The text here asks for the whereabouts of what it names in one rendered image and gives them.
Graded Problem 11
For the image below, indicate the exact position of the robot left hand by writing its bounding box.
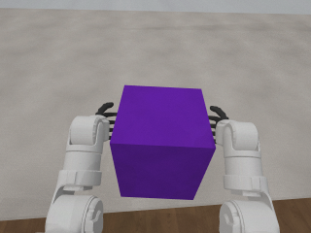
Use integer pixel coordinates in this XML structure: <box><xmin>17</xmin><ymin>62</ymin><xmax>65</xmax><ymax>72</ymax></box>
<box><xmin>95</xmin><ymin>102</ymin><xmax>118</xmax><ymax>140</ymax></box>

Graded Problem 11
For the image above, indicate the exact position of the right robot forearm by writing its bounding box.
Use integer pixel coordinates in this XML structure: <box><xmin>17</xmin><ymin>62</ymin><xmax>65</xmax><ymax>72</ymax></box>
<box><xmin>215</xmin><ymin>119</ymin><xmax>280</xmax><ymax>233</ymax></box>

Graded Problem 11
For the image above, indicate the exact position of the carton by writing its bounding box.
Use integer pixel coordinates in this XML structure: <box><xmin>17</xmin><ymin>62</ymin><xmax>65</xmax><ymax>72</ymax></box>
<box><xmin>110</xmin><ymin>84</ymin><xmax>216</xmax><ymax>200</ymax></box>

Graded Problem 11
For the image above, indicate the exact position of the right robot upper arm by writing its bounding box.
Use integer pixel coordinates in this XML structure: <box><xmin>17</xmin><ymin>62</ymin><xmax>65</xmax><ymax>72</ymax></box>
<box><xmin>219</xmin><ymin>199</ymin><xmax>279</xmax><ymax>233</ymax></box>

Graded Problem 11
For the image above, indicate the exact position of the left robot upper arm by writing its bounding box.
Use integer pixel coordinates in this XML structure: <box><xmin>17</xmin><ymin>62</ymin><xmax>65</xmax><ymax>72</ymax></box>
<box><xmin>36</xmin><ymin>194</ymin><xmax>104</xmax><ymax>233</ymax></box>

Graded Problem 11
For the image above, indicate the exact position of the left robot forearm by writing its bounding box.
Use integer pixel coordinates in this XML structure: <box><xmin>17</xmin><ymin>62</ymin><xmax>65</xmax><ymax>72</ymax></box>
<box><xmin>45</xmin><ymin>115</ymin><xmax>110</xmax><ymax>231</ymax></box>

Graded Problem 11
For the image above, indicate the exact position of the robot right hand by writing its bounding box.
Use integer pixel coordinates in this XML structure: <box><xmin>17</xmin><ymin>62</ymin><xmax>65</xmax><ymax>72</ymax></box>
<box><xmin>208</xmin><ymin>106</ymin><xmax>229</xmax><ymax>144</ymax></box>

